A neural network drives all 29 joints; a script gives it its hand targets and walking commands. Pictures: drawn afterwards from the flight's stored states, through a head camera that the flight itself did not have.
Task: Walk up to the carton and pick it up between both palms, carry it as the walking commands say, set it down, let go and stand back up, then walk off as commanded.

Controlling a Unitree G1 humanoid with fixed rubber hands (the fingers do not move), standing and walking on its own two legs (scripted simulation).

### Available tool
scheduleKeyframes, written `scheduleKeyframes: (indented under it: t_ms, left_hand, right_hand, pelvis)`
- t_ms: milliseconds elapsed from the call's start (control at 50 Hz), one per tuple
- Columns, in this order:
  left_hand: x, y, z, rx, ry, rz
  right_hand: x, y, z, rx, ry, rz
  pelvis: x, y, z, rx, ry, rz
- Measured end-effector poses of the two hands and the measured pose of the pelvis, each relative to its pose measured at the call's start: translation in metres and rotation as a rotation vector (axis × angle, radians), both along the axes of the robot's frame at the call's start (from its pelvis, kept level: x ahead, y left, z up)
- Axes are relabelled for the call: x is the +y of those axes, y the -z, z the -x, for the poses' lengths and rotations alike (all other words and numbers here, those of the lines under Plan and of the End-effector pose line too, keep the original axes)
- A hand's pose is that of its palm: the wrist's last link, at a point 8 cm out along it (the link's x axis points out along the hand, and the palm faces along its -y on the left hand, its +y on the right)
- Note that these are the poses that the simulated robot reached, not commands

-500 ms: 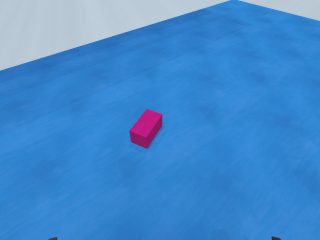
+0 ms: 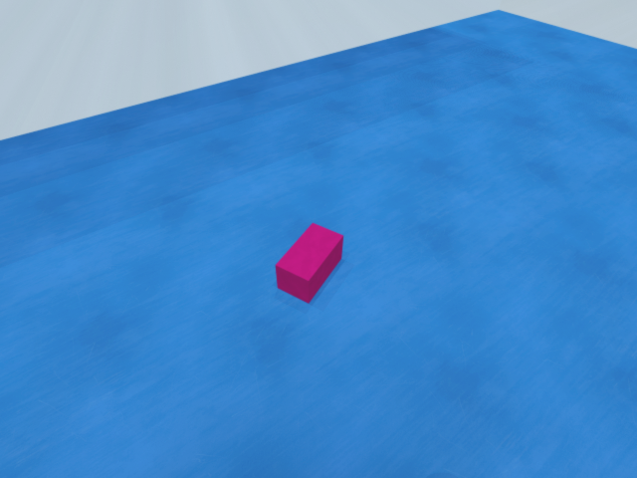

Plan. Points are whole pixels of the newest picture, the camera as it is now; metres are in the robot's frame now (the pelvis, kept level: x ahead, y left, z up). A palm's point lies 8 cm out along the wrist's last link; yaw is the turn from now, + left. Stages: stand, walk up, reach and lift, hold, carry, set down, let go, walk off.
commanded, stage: walk up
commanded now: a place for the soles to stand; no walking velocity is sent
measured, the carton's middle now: (310, 261) +1.07 +0.04 -0.70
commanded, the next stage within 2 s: none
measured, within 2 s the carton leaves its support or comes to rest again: neither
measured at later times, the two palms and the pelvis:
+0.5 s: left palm (104, 378) +0.29 +0.32 -0.07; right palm (567, 429) +0.23 -0.34 -0.10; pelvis +0.16 -0.01 -0.02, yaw +3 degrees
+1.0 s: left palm (141, 294) +0.45 +0.33 -0.08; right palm (542, 320) +0.39 -0.35 -0.06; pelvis +0.34 +0.00 -0.01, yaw +1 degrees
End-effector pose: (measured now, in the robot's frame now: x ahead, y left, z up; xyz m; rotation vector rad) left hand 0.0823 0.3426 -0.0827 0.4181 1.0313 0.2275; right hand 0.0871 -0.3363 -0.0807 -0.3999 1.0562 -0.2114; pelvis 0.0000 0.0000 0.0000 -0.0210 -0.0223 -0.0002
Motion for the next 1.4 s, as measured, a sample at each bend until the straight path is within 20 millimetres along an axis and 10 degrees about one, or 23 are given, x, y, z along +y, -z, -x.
scheduleKeyframes:
  t_ms: [140, 420, 700, 900, 1060, 1240, 1400]
  left_hand:
    - [0.025, 0.008, -0.019, 0.039, -0.018, 0.008]
    - [-0.021, -0.010, -0.205, -0.181, 0.127, 0.020]
    - [0.015, -0.004, -0.192, -0.047, -0.025, 0.003]
    - [-0.001, 0.009, -0.298, -0.017, 0.070, 0.059]
    - [-0.020, -0.007, -0.396, -0.126, 0.105, -0.006]
    - [-0.006, -0.018, -0.394, -0.053, 0.003, -0.036]
    - [0.007, 0.016, -0.428, 0.024, -0.008, -0.005]
  right_hand:
    - [0.011, -0.014, -0.043, -0.061, -0.046, 0.056]
    - [-0.009, 0.008, -0.095, -0.002, -0.009, 0.041]
    - [0.021, -0.009, -0.263, -0.087, -0.177, 0.026]
    - [0.000, -0.031, -0.292, -0.110, -0.066, 0.101]
    - [-0.026, 0.002, -0.326, -0.024, -0.031, 0.062]
    - [0.004, 0.006, -0.437, -0.060, -0.133, -0.013]
    - [0.015, -0.004, -0.502, -0.139, -0.131, 0.053]
  pelvis:
    - [0.020, 0.004, -0.040, 0.003, -0.005, -0.025]
    - [-0.004, 0.017, -0.139, -0.013, -0.026, -0.019]
    - [0.010, 0.010, -0.232, -0.007, -0.053, -0.015]
    - [0.012, 0.005, -0.303, 0.001, -0.017, -0.030]
    - [-0.013, 0.018, -0.363, 0.001, -0.021, -0.009]
    - [-0.010, 0.008, -0.420, -0.002, -0.036, -0.013]
    - [0.009, 0.021, -0.469, -0.009, -0.017, -0.026]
